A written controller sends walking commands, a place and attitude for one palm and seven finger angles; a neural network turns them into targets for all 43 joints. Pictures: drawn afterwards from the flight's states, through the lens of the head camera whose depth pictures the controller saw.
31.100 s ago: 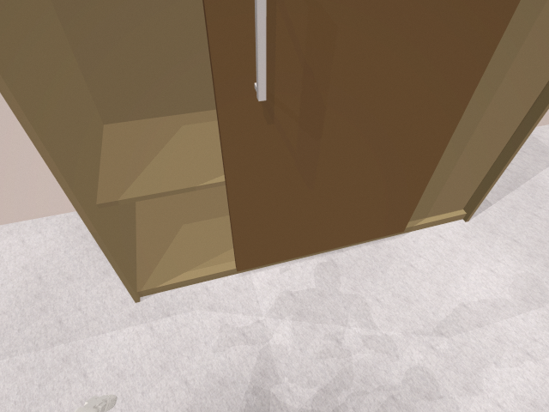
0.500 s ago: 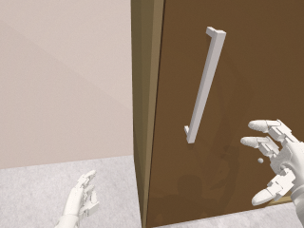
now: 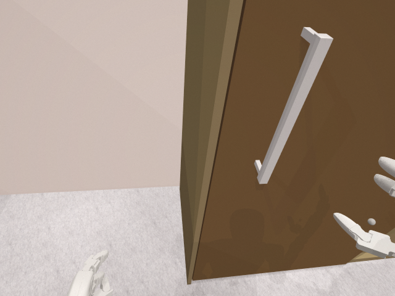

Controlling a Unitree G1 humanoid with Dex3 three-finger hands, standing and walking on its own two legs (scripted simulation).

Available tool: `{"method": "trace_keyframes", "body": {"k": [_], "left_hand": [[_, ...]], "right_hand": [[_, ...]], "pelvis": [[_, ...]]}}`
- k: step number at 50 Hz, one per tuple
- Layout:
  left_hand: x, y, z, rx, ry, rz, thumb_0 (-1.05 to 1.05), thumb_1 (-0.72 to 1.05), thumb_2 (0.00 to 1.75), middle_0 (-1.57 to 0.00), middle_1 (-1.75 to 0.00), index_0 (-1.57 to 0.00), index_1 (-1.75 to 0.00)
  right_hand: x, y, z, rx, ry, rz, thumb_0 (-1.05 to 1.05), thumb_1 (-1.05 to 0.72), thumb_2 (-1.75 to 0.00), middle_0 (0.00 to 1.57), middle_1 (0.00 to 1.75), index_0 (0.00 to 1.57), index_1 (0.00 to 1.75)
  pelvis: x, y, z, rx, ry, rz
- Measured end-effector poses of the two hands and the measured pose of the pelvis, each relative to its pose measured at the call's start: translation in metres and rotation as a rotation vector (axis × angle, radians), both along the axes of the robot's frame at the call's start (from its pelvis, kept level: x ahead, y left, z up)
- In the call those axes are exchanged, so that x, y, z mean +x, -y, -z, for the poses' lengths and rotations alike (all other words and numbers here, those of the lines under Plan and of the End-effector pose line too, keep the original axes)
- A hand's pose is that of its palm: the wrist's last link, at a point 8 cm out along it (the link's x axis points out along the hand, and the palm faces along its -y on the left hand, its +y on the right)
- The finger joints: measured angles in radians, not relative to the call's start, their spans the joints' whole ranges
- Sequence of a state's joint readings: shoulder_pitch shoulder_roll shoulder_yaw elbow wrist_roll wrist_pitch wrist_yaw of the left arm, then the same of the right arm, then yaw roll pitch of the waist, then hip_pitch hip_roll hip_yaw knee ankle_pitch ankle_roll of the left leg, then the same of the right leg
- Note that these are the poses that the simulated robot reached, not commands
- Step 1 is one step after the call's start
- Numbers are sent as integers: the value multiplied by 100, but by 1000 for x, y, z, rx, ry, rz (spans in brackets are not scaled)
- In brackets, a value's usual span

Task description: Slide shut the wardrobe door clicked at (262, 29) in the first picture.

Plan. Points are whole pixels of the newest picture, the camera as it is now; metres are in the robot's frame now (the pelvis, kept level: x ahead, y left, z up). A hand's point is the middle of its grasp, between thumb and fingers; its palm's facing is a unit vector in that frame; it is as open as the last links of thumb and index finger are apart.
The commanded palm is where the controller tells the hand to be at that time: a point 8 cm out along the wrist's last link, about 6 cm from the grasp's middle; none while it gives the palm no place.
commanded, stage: draw the hand back to the body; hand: right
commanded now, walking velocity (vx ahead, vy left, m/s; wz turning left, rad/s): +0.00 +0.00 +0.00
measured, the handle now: (281, 120) +0.36 -0.14 +0.23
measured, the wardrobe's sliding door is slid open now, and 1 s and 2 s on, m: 0.00 0.00 0.00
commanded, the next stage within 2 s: step back with the hand held close in 0.62 s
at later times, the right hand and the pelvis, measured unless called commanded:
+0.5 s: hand (383, 221) +0.20 -0.27 +0.17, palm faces +0.47 +0.80 -0.37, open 7.5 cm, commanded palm +0.15 -0.31 +0.18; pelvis +0.01 -0.01 +0.00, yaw +0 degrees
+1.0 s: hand (372, 214) +0.21 -0.27 +0.16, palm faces +0.36 +0.80 -0.48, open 7.4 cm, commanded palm +0.15 -0.31 +0.18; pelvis -0.01 -0.02 +0.00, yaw +4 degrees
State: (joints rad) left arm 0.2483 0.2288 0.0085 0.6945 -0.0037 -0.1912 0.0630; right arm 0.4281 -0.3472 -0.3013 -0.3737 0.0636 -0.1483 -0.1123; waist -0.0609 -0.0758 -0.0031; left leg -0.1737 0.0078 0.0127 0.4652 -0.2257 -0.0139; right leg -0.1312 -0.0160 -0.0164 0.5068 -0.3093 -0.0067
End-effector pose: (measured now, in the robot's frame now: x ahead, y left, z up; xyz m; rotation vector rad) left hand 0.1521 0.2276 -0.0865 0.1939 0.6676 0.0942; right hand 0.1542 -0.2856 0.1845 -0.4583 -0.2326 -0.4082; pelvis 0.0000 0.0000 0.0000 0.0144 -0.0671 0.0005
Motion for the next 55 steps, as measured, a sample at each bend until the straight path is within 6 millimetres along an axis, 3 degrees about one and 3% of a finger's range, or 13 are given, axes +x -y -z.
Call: {"method": "trace_keyframes", "body": {"k": [16,26,38,45,50,55], "left_hand": [[33,12,-18,14,60,29,2,90,90,-20,-30,-21,-30],[39,23,-18,3,58,52,2,90,90,-20,-30,-21,-30],[26,20,-13,2,23,37,2,90,90,-20,-30,-21,-30],[14,11,-12,21,-22,6,2,90,90,-20,-30,-21,-30],[-1,1,-11,27,-40,-68,2,90,90,-20,-30,-21,-30],[-22,-4,-13,41,-58,-128,2,90,90,-20,-30,-21,-30]], "right_hand": [[0,19,13,21,-47,41,1,-71,-81,21,41,22,40],[3,23,5,15,-15,50,1,-86,-88,21,32,21,32],[2,20,7,19,-33,44,2,-89,-89,21,30,21,30],[13,28,-14,-85,33,27,2,-89,-90,21,30,21,30],[22,18,3,-93,-66,-53,1,-89,-90,20,30,21,30],[11,14,12,-115,-110,-107,2,-89,-90,21,30,22,30]], "pelvis": [[10,7,-1,1,-3,-6],[12,10,-2,0,-2,0],[9,9,-2,0,4,-2],[-3,11,-4,-1,-44,-39],[-12,18,-4,-15,-72,-61],[-22,20,-1,-23,-73,-65]]}}
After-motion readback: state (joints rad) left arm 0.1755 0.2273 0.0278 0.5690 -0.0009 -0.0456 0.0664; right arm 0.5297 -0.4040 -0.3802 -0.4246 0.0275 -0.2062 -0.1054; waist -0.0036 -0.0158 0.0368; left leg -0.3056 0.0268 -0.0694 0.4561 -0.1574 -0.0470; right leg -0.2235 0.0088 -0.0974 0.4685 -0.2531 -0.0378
